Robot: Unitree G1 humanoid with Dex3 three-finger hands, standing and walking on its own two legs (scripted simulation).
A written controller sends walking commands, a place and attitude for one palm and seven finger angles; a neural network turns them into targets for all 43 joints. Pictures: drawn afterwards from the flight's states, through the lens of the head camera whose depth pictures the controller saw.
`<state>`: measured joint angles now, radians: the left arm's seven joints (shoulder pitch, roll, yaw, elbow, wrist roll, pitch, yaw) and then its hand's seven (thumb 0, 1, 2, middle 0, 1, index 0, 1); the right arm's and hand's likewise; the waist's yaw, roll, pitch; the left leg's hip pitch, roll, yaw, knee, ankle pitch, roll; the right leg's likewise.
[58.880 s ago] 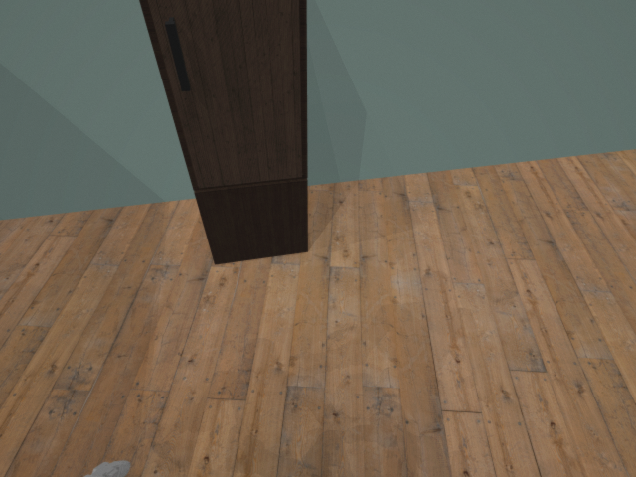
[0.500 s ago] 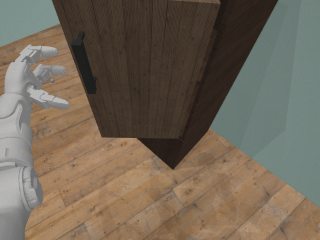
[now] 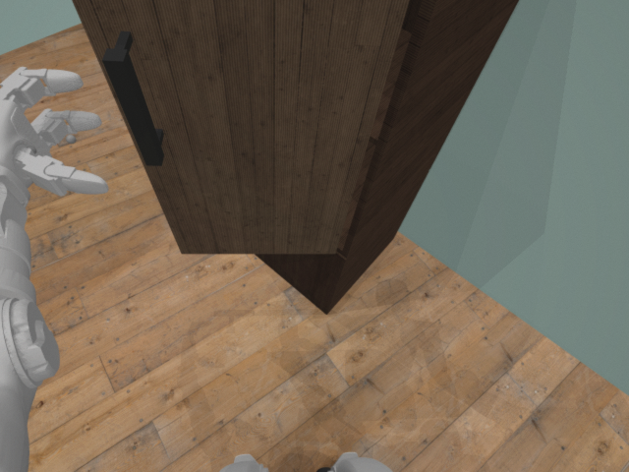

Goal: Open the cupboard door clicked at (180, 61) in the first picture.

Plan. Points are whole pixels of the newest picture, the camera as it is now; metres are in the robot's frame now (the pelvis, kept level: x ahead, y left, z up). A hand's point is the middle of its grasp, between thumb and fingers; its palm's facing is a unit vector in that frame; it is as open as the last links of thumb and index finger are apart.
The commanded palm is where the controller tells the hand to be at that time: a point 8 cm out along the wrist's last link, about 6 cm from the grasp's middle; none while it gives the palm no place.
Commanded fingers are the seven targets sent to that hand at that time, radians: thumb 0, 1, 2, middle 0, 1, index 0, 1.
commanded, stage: slide the fingers in behind the handle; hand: left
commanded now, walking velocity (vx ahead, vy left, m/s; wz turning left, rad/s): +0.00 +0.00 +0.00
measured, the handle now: (141, 104) +0.54 +0.19 +0.12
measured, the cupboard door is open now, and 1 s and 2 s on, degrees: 43 43 43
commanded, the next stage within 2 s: close the thumb around the handle in 1.66 s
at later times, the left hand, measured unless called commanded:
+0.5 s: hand (102, 135) +0.49 +0.22 +0.12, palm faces -0.02 -1.00 +0.01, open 14.0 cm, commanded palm +0.46 +0.27 +0.12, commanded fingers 0.00 -0.50 0.30 -0.30 -1.20 -0.30 -1.20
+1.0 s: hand (132, 139) +0.48 +0.19 +0.12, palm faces -0.02 -1.00 +0.01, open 14.0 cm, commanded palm +0.46 +0.24 +0.12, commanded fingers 0.00 -0.50 0.30 -0.30 -1.20 -0.30 -1.20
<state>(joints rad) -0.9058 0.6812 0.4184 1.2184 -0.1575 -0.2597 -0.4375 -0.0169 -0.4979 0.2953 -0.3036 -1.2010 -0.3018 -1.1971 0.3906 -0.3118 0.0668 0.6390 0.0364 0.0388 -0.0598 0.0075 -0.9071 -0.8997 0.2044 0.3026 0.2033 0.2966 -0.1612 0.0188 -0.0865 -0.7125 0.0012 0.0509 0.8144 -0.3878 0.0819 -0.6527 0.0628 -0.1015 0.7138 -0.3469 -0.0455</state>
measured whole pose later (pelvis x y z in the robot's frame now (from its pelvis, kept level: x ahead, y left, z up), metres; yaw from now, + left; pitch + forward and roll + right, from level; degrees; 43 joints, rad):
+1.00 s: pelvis +0.00 -0.01 +0.00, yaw +0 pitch +14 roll -3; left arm -0.87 0.49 0.33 1.13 -0.16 -0.29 -0.29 -0.02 -0.50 0.30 -0.30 -1.20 -0.30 -1.20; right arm 0.38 -0.29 0.05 0.66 0.03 0.02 -0.03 0.01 -0.91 -0.90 0.20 0.30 0.20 0.30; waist -0.14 0.03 -0.09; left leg -0.66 0.00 0.05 0.79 -0.38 0.07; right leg -0.61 0.06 -0.10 0.71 -0.35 -0.05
